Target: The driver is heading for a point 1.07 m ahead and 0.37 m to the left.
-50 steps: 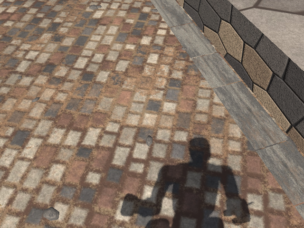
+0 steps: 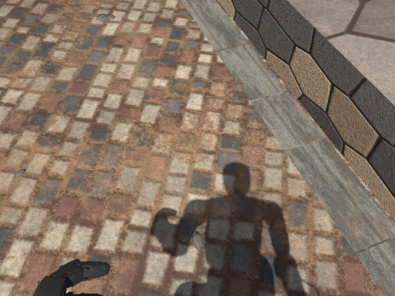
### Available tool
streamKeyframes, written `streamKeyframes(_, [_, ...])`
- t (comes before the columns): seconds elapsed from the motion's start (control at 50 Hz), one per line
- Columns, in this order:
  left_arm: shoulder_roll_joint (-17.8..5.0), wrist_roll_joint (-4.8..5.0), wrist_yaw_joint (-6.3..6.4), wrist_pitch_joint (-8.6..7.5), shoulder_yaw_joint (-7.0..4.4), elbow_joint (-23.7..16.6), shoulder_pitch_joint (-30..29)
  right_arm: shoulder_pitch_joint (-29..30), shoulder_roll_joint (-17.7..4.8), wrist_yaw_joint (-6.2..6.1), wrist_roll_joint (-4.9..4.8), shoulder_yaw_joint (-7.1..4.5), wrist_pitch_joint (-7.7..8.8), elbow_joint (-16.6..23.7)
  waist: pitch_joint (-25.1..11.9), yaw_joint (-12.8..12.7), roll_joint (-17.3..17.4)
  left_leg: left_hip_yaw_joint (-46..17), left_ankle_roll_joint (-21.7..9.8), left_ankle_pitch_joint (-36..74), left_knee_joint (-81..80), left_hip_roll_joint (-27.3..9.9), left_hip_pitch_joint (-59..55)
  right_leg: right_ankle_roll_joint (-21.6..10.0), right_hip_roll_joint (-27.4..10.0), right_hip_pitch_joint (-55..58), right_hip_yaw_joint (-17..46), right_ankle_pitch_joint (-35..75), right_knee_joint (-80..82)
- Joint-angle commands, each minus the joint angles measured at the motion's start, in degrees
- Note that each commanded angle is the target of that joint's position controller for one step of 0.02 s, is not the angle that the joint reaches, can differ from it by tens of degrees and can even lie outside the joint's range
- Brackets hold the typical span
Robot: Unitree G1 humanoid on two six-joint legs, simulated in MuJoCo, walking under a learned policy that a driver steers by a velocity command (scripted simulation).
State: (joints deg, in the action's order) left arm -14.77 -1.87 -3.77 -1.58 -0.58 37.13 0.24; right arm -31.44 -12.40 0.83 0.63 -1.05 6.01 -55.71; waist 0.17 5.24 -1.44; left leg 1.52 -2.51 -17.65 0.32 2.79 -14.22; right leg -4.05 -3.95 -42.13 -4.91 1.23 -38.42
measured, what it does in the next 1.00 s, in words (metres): walks ahead, turning left: right foot, then left foot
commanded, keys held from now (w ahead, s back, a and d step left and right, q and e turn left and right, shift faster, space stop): w+shift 0.14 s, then w+q+shift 0.86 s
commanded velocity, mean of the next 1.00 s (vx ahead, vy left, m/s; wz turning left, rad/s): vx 0.98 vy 0.00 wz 0.63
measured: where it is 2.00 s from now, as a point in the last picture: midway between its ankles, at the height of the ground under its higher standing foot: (90, 112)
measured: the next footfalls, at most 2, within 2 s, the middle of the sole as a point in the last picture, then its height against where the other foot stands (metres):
right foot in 0.08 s outside the picture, level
left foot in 0.56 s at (165, 229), level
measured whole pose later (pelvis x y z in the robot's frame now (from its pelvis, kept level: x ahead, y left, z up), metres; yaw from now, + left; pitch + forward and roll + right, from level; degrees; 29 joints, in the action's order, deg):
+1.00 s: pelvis +0.94 +0.10 -0.02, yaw +39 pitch +3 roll -1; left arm -15.2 -2.5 0.5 -5.2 1.6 33.8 -2.0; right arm -26.6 -20.4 0.6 0.3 -5.8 4.1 -50.4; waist 2.2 7.1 0.4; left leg -16.6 -8.1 -28.4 39.2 9.1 -2.0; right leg 1.8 -1.8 -30.7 2.8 -4.6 -31.6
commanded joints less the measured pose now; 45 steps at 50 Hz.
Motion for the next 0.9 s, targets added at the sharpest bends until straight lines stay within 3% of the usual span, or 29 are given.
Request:
streamKeyframes(0.02, [-3.95, -0.13, 0.85, -1.10, -0.78, -4.54, -6.12, 0.52, -11.28, -0.82, 0.42, -2.04, 0.57, 1.40, 5.69, -3.75, 6.66, -0.51, -6.68, 56.08, 6.00, -14.99, 5.68, -3.06, 5.41, 9.79, -4.12, -4.67, 4.27])
streamKeyframes(0.04, [-5.30, -0.30, 1.45, -1.16, -1.31, -3.38, -1.93, 0.35, -12.83, -1.26, 0.92, -2.38, 0.14, 0.89, 2.11, -6.27, 8.62, 0.07, -6.11, 69.71, 13.76, -15.76, 3.84, -3.97, 7.78, 15.31, -4.46, -8.41, 3.80])
streamKeyframes(0.06, [-7.34, -0.20, 2.17, -1.28, -2.22, -0.61, 7.55, 1.07, -14.61, -1.76, 1.53, -2.89, -0.57, 0.61, -3.17, -10.84, 10.30, 0.36, -5.44, 76.02, 25.20, -16.46, 4.56, -5.09, 9.39, 24.93, -3.55, -12.53, 3.60])
streamKeyframes(0.08, [-9.27, -0.11, 3.07, -1.47, -3.31, 4.03, 21.52, 3.91, -15.20, -2.07, 1.61, -3.17, -1.25, 1.11, -9.38, -17.48, 9.27, 1.74, -4.64, 71.43, 41.23, -15.05, 11.01, -6.30, 8.63, 40.25, -2.01, -12.64, 6.32])
streamKeyframes(0.1, [-14.15, -1.51, 4.15, -1.52, -4.92, 6.50, 30.20, 2.57, -10.49, -1.46, 0.88, -2.09, -1.10, 3.06, -16.71, -18.45, 2.27, 2.15, -4.56, 49.01, 61.98, -10.52, 27.56, -8.22, -2.61, 57.98, 11.43, -31.56, 6.65])
streamKeyframes(0.12, [-17.22, -1.54, 3.65, -1.64, -5.99, 7.11, 30.00, 0.07, -3.98, -0.12, -1.13, -0.87, 0.08, 5.15, -23.27, -12.62, -14.59, -2.91, -2.75, -3.05, 81.77, 1.34, 46.76, -12.96, -16.72, 67.81, 47.06, -51.41, 18.20])
streamKeyframes(0.14, [-14.30, -0.67, 2.88, -1.70, -5.73, 7.15, 25.16, 5.25, -8.73, -0.33, -0.78, -1.79, 0.55, 6.23, -17.32, -12.58, -7.45, -8.75, -4.85, -2.91, 85.92, -0.73, 55.12, -12.69, -15.66, 64.09, 51.95, -48.67, 24.09])
streamKeyframes(0.16, [-10.74, -0.66, 2.93, -2.24, -5.10, 7.56, 21.17, 10.73, -8.93, -0.44, -1.02, -1.79, 0.66, 7.58, -7.82, -11.16, -1.23, -7.67, -5.06, 2.23, 84.71, -4.38, 57.22, -11.63, -15.15, 54.90, 39.99, -39.73, 23.82])
streamKeyframes(0.18, [-7.49, -0.96, 2.88, -2.91, -4.43, 8.26, 19.27, 11.74, -7.63, -0.19, -0.85, -1.30, 0.54, 7.74, -2.84, -9.00, 3.48, -7.29, -5.20, 4.26, 80.05, -6.84, 54.79, -9.99, -13.56, 45.47, 32.80, -32.48, 25.67])
streamKeyframes(0.24, [-3.18, -0.45, 3.08, -4.75, -2.86, 11.00, 18.02, 9.89, -4.51, 1.46, 0.90, -0.65, -2.61, 7.39, 2.28, -3.49, -0.49, -8.04, -3.69, 5.14, 74.24, -10.08, 48.68, -5.35, -9.47, 31.33, 19.58, -26.67, 31.16])
streamKeyframes(0.28, [-3.96, 0.69, 2.82, -5.92, -2.96, 12.54, 19.29, 14.18, -4.10, 2.11, 1.00, -0.57, -3.95, 9.03, 6.21, -3.02, -0.54, -7.13, -2.81, 8.64, 72.33, -10.96, 53.57, -3.52, -8.53, 29.72, 12.39, -20.52, 34.23])
streamKeyframes(0.32, [-3.78, 0.58, 2.51, -6.55, -2.79, 13.29, 20.37, 20.47, -4.10, 2.39, 0.52, -0.30, -4.20, 11.37, 8.88, -3.90, -0.16, -4.49, -2.72, 14.97, 65.95, -10.26, 55.98, -1.12, -5.37, 28.77, 3.20, -9.76, 35.97])
streamKeyframes(0.42, [-4.88, 1.26, 3.57, -7.42, -2.05, 15.39, 25.01, 32.13, -3.40, 3.74, -0.03, 0.76, -3.16, 15.59, 10.12, -6.10, 1.24, 6.39, -4.85, 27.75, 44.40, -6.24, 50.80, 2.43, -3.59, 35.02, -8.72, 21.29, 37.26])
streamKeyframes(0.46, [-7.05, 1.25, 4.83, -7.05, -2.09, 15.47, 26.04, 31.61, -4.64, 3.88, 0.22, 0.58, -3.02, 15.23, 7.19, -5.16, -1.18, 10.13, -6.45, 28.34, 39.71, -1.96, 47.06, 4.02, -4.78, 43.61, -10.60, 44.75, 32.24])
streamKeyframes(0.5, [-10.69, 0.62, 6.58, -5.28, -2.95, 14.53, 25.20, 24.99, -7.43, 3.44, 0.12, -0.23, -3.31, 13.33, 1.32, -0.90, -4.89, 11.70, -7.61, 22.27, 38.31, 2.48, 39.80, 4.97, -6.70, 50.17, -10.82, 64.26, 20.04])
streamKeyframes(0.52, [-12.31, -0.01, 7.15, -4.04, -3.50, 13.65, 23.11, 16.41, -9.78, 3.07, 0.07, -1.23, -3.47, 11.09, -3.24, 3.82, -6.01, 11.16, -8.65, 18.41, 38.75, 4.35, 31.13, 4.85, -7.72, 49.80, -10.32, 69.10, 8.39])
streamKeyframes(0.54, [-13.30, -0.74, 7.30, -2.93, -3.97, 12.35, 19.67, 3.89, -12.57, 2.39, 0.04, -2.77, -3.68, 7.37, -8.45, 9.53, -6.26, 8.37, -10.79, 14.42, 38.46, 4.59, 19.38, 4.11, -8.69, 45.89, -8.92, 67.97, -7.27])
streamKeyframes(0.56, [-13.94, -0.83, 6.67, -2.33, -4.52, 11.71, 16.31, -5.44, -14.91, 1.14, -0.10, -4.62, -3.97, 4.94, -10.14, 14.09, -3.25, 2.55, -13.71, 10.04, 33.71, 2.13, 8.89, 3.23, -5.36, 37.06, -9.09, 47.51, -29.75])
streamKeyframes(0.58, [-5.49, -1.57, 5.07, -3.60, -2.66, 9.07, 13.58, -0.34, -17.38, 0.06, -1.08, -5.82, -4.79, 4.62, -4.90, 6.95, 12.71, -9.35, -15.15, 15.47, 37.07, -4.94, 1.60, 3.33, 5.58, 15.01, -5.78, -21.85, -50.16])
streamKeyframes(0.6, [-3.32, 1.04, 4.64, -4.90, -1.53, 2.50, 17.99, 3.47, -23.00, 0.30, 1.00, -6.88, -5.22, 6.94, -14.87, 0.50, 16.36, -40.05, -29.21, 7.59, 27.44, -15.80, -12.73, 5.99, 8.36, -5.65, 5.76, -31.16, -63.49])
streamKeyframes(0.62, [-5.48, 0.36, 4.53, -6.46, -0.85, 1.60, 13.64, 4.70, -19.57, -0.25, 1.03, -6.90, -5.27, 8.41, -13.25, 2.48, 4.37, -49.48, -27.98, -6.77, 15.38, -18.41, -10.03, 4.34, 5.23, -10.53, 11.05, -25.99, -58.40])
streamKeyframes(0.64, [-6.94, 0.31, 4.16, -7.15, -0.97, 1.84, 11.89, 6.52, -14.85, -0.71, 0.91, -5.94, -5.05, 7.56, -4.04, -0.51, -3.11, -45.13, -23.84, -9.44, 11.56, -16.97, 1.38, 3.57, 1.88, -8.61, 11.43, -21.46, -49.73])
streamKeyframes(0.66, [-6.47, -0.50, 4.11, -6.79, -0.87, 1.59, 10.34, 8.47, -12.97, -0.82, 0.78, -5.38, -4.49, 7.11, 0.50, -3.62, -5.40, -39.84, -21.24, -4.14, 11.10, -14.25, 11.11, 4.10, 0.06, -4.47, 10.88, -21.03, -43.94])
streamKeyframes(0.7, [-5.59, -2.71, 3.80, -3.89, -0.32, 1.90, 11.52, 10.86, -11.52, -1.29, 0.10, -4.39, -2.77, 7.91, 3.64, -7.61, -6.24, -31.16, -19.12, 2.86, 10.54, -9.14, 24.38, 6.28, -2.33, 2.77, 10.27, -21.73, -37.39])
streamKeyframes(0.72, [-5.14, -2.93, 3.56, -2.77, -0.06, 1.30, 10.83, 11.21, -11.54, -1.09, -0.28, -4.19, -1.98, 8.23, 4.59, -8.26, -5.39, -28.18, -18.58, 4.15, 9.91, -7.05, 29.62, 7.25, -3.34, 5.22, 9.30, -22.29, -32.65])
streamKeyframes(0.76, [-4.48, -2.54, 2.99, -2.10, 0.59, -2.18, 3.69, 10.87, -13.45, -0.80, -0.45, -4.70, -0.89, 8.84, 6.89, -6.77, -3.14, -24.33, -17.92, 9.07, 7.50, -3.79, 36.58, 8.58, -3.60, 8.31, 6.23, -16.14, -21.00])
streamKeyframes(0.8, [-3.31, -1.19, 2.46, -2.24, 1.31, -4.72, -2.66, 9.15, -13.68, -0.40, -0.51, -5.13, -0.70, 8.80, 7.34, -3.87, -0.28, -21.97, -15.19, 15.82, 7.92, -1.31, 37.35, 8.42, -2.31, 11.86, 4.89, -4.18, -8.98])
streamKeyframes(0.86, [-3.88, 0.06, 2.51, -2.52, 1.33, -6.54, -6.24, 5.44, -14.82, 0.26, -1.11, -5.91, -0.88, 8.37, 3.99, 0.07, 3.31, -22.79, -12.12, 28.15, 10.49, -2.21, 28.98, 6.79, 1.04, 15.32, 3.97, 5.31, 1.37])
streamKeyframes(0.9, [-5.25, 0.17, 2.80, -2.83, 0.95, -7.34, -6.45, 5.55, -15.35, -0.16, -0.95, -6.24, -1.17, 8.61, 2.71, -0.02, 4.46, -23.72, -10.27, 33.19, 14.15, -3.25, 23.57, 5.85, 2.38, 18.30, 5.03, 4.22, 7.28])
